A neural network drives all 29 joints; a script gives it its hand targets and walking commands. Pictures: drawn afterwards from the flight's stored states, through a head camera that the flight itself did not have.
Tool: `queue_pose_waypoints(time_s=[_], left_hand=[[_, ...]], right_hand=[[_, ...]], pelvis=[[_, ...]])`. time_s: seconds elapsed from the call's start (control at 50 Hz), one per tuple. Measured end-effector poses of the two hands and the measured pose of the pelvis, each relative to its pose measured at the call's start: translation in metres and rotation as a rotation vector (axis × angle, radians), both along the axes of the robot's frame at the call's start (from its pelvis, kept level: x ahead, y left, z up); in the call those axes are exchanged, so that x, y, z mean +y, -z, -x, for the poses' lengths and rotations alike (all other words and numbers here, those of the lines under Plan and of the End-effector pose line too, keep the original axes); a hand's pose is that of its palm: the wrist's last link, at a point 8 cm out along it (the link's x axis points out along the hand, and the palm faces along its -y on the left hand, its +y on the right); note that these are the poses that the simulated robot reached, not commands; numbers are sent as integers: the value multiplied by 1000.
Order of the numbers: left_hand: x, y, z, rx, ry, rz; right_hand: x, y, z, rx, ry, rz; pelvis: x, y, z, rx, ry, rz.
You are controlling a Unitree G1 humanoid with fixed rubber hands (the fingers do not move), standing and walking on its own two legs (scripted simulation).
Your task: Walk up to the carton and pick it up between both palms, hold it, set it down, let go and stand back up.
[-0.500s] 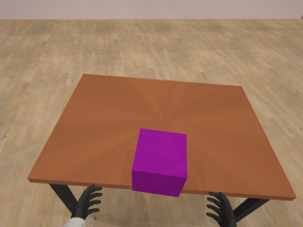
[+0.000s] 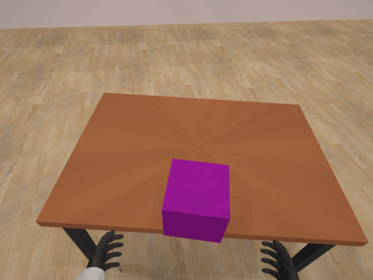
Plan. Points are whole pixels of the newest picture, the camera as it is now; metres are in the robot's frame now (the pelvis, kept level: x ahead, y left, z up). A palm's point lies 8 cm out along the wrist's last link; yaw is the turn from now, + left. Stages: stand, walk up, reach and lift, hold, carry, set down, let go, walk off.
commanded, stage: let go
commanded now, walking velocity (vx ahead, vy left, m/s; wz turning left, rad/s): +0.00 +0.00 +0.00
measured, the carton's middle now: (196, 200) +0.37 -0.02 -0.13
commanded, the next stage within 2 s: stand in 0.04 s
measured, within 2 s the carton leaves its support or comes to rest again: neither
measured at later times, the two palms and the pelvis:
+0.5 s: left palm out of the picture +0.09 +0.24 -0.12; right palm out of the picture +0.11 -0.27 -0.10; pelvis -0.01 +0.00 +0.00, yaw +0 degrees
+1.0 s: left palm out of the picture +0.07 +0.25 -0.13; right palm out of the picture +0.09 -0.27 -0.11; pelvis +0.00 +0.00 +0.00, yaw +0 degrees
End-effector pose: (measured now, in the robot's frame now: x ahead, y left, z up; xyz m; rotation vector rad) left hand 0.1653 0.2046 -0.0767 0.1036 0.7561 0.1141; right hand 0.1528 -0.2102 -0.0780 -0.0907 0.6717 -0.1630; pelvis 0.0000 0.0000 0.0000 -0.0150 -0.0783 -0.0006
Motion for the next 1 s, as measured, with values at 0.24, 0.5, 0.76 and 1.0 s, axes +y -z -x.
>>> queue_pose_waypoints(time_s=[0.24, 0.5, 0.76, 1.0], left_hand=[[23, 25, 39, 130, -7, -67], [39, 46, 80, 294, -26, -91], [45, 48, 91, 346, -35, -98], [45, 49, 95, 370, -38, -99]], right_hand=[[-47, 16, 30, 231, 2, 116], [-61, 23, 47, 314, 18, 140], [-57, 31, 56, 365, 23, 125], [-58, 33, 59, 389, 26, 123]], pelvis=[[-1, 2, 7, 16, 1, -2], [-1, 2, 8, 15, 1, -1], [2, 1, 6, 21, 1, 3], [2, 0, 5, 29, 1, 2]])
